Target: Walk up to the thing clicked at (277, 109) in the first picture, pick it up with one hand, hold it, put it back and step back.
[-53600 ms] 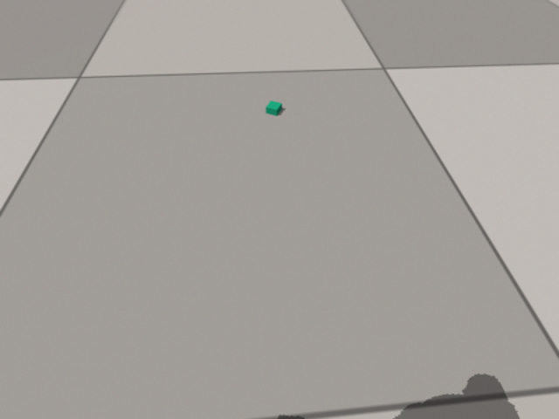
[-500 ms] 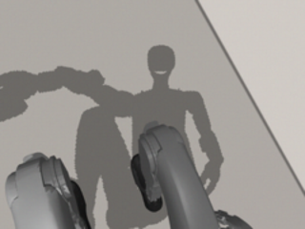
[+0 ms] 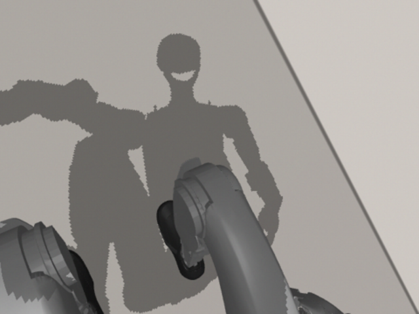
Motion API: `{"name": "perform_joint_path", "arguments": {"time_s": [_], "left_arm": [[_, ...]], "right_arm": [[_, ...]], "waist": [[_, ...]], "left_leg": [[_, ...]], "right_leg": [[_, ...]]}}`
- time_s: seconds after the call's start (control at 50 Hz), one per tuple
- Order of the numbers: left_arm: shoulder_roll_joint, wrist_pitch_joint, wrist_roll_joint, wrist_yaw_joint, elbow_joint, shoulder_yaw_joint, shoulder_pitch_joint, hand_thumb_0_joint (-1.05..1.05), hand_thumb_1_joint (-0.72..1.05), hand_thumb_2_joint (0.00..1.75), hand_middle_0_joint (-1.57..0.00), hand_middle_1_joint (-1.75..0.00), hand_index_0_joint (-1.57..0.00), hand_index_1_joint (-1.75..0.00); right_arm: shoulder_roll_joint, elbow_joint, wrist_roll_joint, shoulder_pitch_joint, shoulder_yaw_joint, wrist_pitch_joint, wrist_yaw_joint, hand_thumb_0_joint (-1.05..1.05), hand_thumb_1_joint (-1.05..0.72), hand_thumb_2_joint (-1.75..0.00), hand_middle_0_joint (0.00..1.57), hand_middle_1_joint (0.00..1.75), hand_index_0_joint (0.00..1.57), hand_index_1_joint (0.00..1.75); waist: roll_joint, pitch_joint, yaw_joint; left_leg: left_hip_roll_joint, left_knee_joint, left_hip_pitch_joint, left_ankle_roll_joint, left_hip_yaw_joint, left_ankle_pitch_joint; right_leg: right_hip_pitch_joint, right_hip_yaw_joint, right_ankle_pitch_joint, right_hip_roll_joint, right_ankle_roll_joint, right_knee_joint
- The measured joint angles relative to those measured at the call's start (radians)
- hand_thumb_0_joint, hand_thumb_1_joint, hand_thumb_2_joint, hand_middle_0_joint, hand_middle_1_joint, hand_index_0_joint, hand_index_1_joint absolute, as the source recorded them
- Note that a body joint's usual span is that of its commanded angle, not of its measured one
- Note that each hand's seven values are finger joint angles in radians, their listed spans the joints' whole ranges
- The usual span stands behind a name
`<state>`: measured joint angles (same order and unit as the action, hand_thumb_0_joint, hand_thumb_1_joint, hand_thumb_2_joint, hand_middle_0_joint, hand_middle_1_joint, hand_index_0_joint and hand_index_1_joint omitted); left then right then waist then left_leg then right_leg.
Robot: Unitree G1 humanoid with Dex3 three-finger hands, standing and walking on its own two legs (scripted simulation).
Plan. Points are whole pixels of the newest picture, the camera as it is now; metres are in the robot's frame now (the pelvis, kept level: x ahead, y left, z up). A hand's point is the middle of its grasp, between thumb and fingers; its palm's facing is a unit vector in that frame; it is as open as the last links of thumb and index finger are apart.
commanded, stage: rest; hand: left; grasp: from above
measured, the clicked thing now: out of the picture +0.41 +0.34 -0.27
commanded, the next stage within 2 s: open in 0.50 s
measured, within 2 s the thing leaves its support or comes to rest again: rests again in 0.26 s
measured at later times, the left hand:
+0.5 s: hand out of the picture +0.43 +0.33 -0.26, palm faces +0.08 -0.48 -0.88, open 8.2 cm
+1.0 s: hand out of the picture +0.43 +0.33 -0.27, palm faces +0.08 -0.49 -0.87, open 9.2 cm
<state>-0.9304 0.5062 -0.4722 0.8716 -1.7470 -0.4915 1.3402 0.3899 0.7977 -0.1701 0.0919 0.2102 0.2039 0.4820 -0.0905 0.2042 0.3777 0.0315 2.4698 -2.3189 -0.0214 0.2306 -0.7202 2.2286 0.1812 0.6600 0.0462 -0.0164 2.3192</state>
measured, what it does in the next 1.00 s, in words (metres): stands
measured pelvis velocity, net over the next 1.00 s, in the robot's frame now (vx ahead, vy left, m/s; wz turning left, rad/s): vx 0.00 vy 0.01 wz -0.05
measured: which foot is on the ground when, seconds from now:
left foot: down 0.00-1.00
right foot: down 0.00-1.00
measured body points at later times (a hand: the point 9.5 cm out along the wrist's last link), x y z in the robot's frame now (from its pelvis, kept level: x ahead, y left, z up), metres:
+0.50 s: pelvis +0.00 +0.00 -0.01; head +0.31 +0.10 +0.30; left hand +0.43 +0.35 -0.21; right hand +0.01 -0.25 -0.06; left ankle +0.06 +0.13 -0.29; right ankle +0.11 -0.11 -0.29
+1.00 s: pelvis +0.00 +0.01 -0.01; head +0.30 +0.11 +0.30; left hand +0.43 +0.35 -0.22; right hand +0.00 -0.25 -0.06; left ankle +0.06 +0.13 -0.29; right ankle +0.11 -0.11 -0.29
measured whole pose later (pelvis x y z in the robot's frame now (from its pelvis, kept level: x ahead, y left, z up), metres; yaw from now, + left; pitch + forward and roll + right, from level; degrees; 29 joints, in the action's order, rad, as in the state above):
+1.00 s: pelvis +0.00 +0.01 -0.01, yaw -3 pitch +29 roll -15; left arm -1.02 0.47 -0.38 0.87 -1.74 -0.45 1.28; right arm 0.43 0.69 -0.13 0.10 0.33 0.21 0.52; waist -0.13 0.24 0.42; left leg 0.03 2.54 -2.34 -0.02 0.28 -0.74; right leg 2.23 0.22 0.65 0.06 -0.03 2.34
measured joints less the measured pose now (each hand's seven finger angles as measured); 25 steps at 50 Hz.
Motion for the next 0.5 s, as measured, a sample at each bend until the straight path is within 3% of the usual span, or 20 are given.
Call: {"name": "perform_joint_path", "arguments": {"time_s": [0.24,0.38,0.5], "left_arm": [[-0.041,-0.013,0.020,0.015,0.022,0.005,-0.011,-0.01,0.08,0.43,-0.76,-0.25,-0.99,-0.38],[-0.056,-0.017,0.060,0.032,0.017,0.007,-0.021,-0.01,0.08,0.42,-0.76,-0.26,-0.99,-0.38],[-0.074,-0.024,0.073,0.026,-0.004,0.015,-0.030,-0.01,0.09,0.40,-0.75,-0.27,-1.00,-0.37]], "right_arm": [[0.014,-0.058,0.012,-0.008,0.049,-0.008,0.033,0.00,-0.93,-0.91,0.19,0.30,0.20,0.30],[0.019,-0.089,0.021,-0.009,0.071,-0.006,0.040,0.00,-0.94,-0.91,0.19,0.30,0.20,0.30],[0.029,-0.110,0.026,-0.007,0.094,-0.009,0.039,0.00,-0.94,-0.91,0.19,0.30,0.20,0.30]], "waist": [[-0.022,0.036,0.023],[-0.026,0.046,0.025],[-0.023,0.032,0.034]], "left_leg": [[-0.003,0.029,-0.012,0.000,0.022,-0.008],[-0.003,0.040,-0.013,0.002,0.029,-0.010],[-0.002,0.051,-0.021,0.005,0.036,-0.013]], "right_leg": [[0.003,0.017,0.002,0.003,-0.004,0.013],[0.001,0.022,0.001,0.005,-0.008,0.018],[0.006,0.027,0.000,0.009,-0.011,0.021]]}}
